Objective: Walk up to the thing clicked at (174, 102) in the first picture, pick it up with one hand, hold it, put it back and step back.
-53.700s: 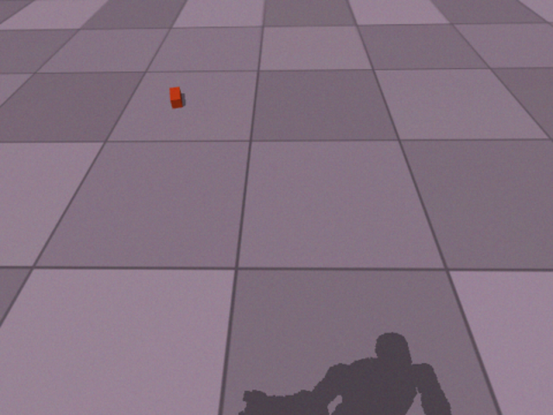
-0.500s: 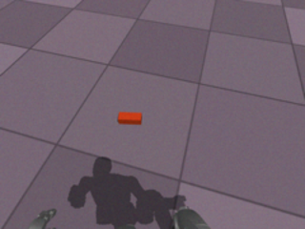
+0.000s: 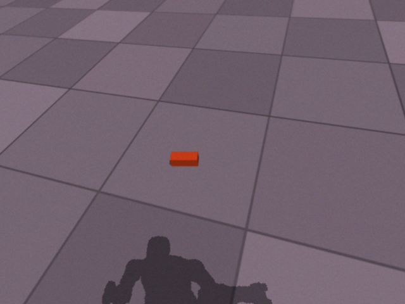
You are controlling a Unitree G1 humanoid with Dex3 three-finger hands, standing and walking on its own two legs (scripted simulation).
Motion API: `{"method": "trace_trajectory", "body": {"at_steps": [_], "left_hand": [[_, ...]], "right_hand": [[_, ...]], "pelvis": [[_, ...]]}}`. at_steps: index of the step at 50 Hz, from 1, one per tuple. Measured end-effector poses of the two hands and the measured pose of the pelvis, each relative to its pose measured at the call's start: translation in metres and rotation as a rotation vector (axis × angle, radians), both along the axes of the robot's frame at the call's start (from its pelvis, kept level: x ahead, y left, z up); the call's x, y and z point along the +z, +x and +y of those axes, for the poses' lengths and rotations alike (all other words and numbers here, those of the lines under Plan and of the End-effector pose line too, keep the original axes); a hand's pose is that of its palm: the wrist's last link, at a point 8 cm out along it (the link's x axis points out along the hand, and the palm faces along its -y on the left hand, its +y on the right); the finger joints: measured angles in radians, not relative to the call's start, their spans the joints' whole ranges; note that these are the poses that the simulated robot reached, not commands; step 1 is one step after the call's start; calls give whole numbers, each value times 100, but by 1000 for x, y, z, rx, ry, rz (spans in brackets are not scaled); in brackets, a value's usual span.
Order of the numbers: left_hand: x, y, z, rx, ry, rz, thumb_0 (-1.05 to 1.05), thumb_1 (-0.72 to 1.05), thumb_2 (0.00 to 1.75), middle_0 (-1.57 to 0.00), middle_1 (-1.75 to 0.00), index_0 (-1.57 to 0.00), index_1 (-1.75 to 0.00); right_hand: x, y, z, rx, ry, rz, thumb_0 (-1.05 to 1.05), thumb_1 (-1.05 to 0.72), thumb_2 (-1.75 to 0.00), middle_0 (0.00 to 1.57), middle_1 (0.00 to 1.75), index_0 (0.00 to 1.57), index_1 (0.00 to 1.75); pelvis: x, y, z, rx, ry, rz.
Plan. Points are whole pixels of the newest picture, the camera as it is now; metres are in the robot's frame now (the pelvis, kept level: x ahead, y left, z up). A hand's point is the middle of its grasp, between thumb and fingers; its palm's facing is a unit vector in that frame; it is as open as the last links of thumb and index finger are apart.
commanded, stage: step back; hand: left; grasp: from above
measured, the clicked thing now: (184, 158) +1.05 +0.23 -0.73
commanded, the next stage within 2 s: stand in 0.92 s
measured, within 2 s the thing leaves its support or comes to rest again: neither
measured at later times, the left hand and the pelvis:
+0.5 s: hand out of the picture +0.05 +0.27 -0.13, palm faces +0.05 -0.92 -0.38, open 7.4 cm; pelvis +0.00 +0.00 +0.01, yaw +2 degrees
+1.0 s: hand out of the picture +0.12 +0.29 -0.14, palm faces +0.01 -0.94 -0.35, open 7.4 cm; pelvis +0.04 +0.03 +0.01, yaw +1 degrees
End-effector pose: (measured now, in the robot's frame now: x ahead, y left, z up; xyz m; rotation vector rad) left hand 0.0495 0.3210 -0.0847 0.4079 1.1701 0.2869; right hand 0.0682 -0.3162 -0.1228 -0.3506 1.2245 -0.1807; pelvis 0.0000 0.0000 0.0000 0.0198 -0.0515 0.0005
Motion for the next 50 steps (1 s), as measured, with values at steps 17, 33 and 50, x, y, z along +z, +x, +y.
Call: {"method": "trace_trajectory", "body": {"at_steps": [17,33,50], "left_hand": [[-17,-14,-2,7,-62,14,1,91,89,-21,-30,-20,-30],[-26,12,8,54,-88,16,1,90,89,-21,-30,-20,-30],[-17,66,13,8,-110,0,1,91,89,-21,-30,-20,-30]], "right_hand": [[7,-28,11,-23,19,-22,1,-90,-89,21,30,21,30],[9,41,27,35,-18,-38,0,-91,-89,20,30,21,30],[24,98,64,37,47,-117,0,-90,-89,20,30,21,30]], "pelvis": [[0,-11,-2,12,-27,-10],[-2,21,18,35,-6,-5],[14,41,29,12,-27,3]]}}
